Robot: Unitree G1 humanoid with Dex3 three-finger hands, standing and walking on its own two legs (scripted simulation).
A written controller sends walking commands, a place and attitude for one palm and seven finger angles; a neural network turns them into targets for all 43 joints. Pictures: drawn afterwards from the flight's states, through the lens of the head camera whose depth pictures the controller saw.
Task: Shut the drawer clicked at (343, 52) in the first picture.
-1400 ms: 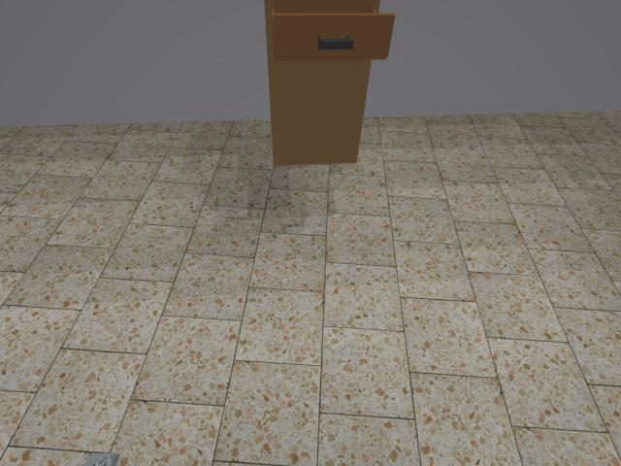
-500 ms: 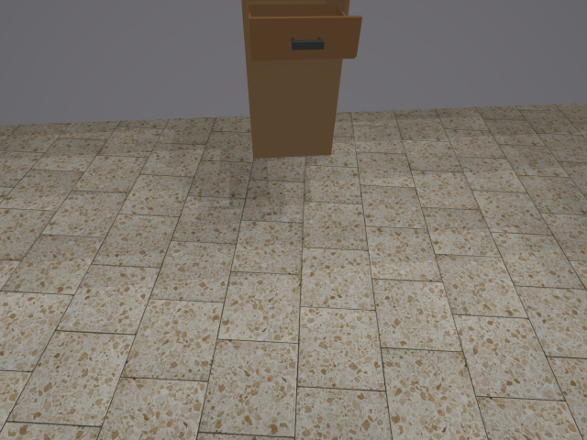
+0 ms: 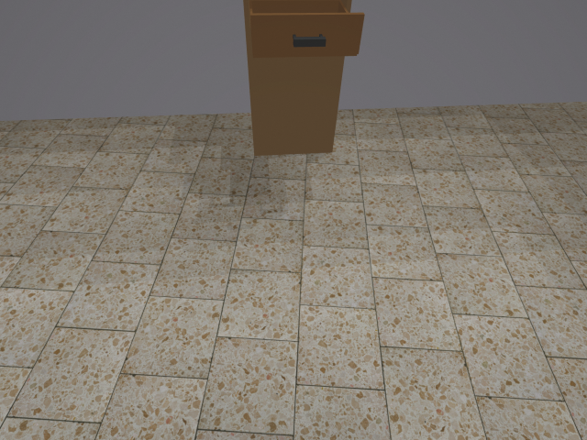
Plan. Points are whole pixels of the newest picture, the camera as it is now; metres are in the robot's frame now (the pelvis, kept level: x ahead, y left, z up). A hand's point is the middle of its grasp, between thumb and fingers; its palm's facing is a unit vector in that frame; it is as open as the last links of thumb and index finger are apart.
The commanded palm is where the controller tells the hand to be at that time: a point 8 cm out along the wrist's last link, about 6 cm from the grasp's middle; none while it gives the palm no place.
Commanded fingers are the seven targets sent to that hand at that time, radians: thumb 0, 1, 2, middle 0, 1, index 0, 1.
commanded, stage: look at it before walking up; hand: left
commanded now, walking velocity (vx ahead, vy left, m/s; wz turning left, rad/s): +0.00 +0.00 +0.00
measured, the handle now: (308, 39) +1.39 +0.03 -0.02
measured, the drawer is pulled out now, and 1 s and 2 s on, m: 0.30 0.30 0.30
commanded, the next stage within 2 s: walk to a spot facing it in 0.04 s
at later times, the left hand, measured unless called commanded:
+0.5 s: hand out of the picture +0.06 +0.18 -0.19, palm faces -0.11 -0.97 -0.20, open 7.4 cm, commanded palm none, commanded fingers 0.00 0.90 0.90 -0.20 -0.30 -0.20 -0.30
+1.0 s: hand (197, 410) +0.21 +0.18 -0.21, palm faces -0.15 -0.98 -0.13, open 7.4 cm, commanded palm none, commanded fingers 0.00 0.90 0.90 -0.20 -0.30 -0.20 -0.30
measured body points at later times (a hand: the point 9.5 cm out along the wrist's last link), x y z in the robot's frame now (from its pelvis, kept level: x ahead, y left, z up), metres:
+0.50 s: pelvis +0.06 -0.01 -0.02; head +0.06 -0.02 +0.43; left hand +0.07 +0.23 -0.17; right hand +0.02 -0.26 -0.17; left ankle +0.00 +0.12 -0.75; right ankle +0.04 -0.11 -0.74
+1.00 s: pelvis +0.25 +0.00 -0.03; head +0.27 +0.03 +0.42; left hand +0.22 +0.23 -0.20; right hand +0.32 -0.24 -0.15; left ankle +0.37 +0.07 -0.75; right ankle +0.08 -0.10 -0.70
